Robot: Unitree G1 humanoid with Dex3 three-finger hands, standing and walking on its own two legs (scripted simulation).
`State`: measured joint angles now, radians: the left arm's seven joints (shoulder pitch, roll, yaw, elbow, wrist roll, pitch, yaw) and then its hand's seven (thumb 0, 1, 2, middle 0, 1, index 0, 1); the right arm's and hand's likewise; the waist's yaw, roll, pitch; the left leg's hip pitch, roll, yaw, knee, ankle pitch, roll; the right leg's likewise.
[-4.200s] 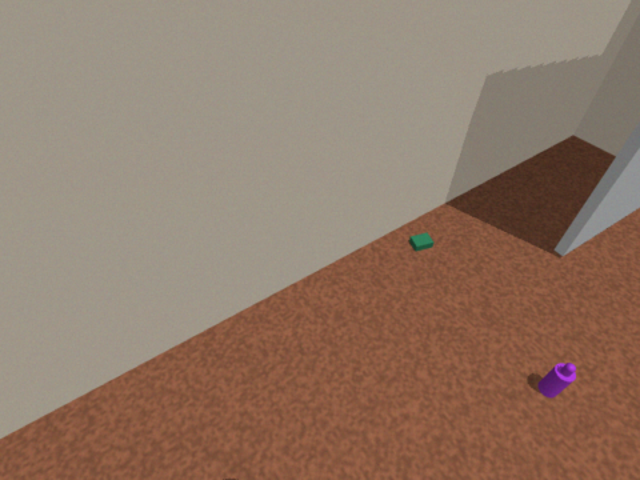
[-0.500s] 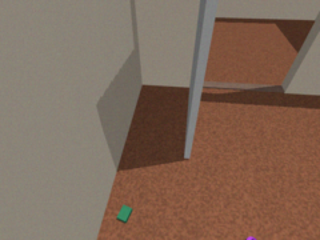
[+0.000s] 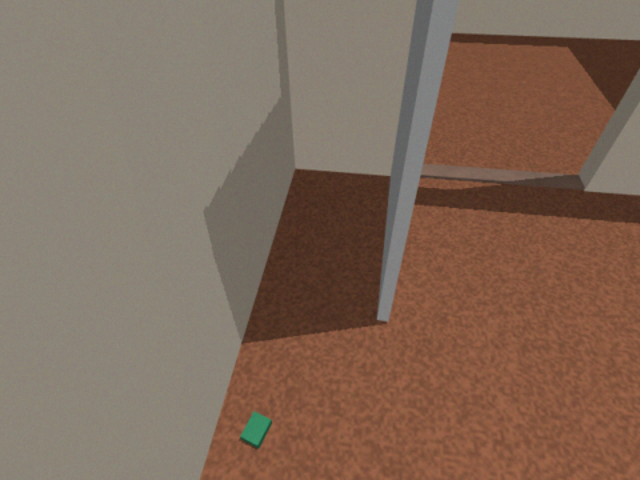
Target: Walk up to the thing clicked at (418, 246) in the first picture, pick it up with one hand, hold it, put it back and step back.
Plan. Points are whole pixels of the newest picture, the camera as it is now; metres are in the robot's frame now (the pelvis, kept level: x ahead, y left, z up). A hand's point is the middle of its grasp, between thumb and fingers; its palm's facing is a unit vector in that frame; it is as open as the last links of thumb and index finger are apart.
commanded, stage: walk up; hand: left
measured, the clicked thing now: (256, 429) +0.45 +0.21 -0.77
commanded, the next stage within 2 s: stand in 0.48 s
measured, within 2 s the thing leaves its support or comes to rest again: neither
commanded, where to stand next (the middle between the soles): +0.10 -0.02 m, yaw +1 degrees
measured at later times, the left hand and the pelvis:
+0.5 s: hand out of the picture +0.10 +0.24 -0.15, palm faces -0.02 -0.94 -0.34, open 7.4 cm; pelvis +0.01 +0.00 +0.00, yaw +0 degrees
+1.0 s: hand out of the picture +0.08 +0.24 -0.15, palm faces +0.01 -0.94 -0.34, open 7.4 cm; pelvis +0.01 -0.01 +0.00, yaw +2 degrees
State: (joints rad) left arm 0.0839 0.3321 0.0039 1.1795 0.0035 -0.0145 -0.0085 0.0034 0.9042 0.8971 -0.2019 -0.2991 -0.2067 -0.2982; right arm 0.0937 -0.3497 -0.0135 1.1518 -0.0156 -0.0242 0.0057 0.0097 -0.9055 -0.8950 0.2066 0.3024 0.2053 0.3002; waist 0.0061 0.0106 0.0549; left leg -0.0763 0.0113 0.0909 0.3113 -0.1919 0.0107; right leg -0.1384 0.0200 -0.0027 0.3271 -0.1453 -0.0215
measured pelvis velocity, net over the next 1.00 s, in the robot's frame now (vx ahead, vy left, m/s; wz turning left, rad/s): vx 0.01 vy -0.01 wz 0.03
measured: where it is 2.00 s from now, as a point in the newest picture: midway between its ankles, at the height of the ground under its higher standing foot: outside the picture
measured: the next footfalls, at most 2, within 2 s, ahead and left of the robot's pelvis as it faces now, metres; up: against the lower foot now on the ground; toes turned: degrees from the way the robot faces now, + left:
none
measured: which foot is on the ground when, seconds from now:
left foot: down 0.00-1.00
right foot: down 0.00-1.00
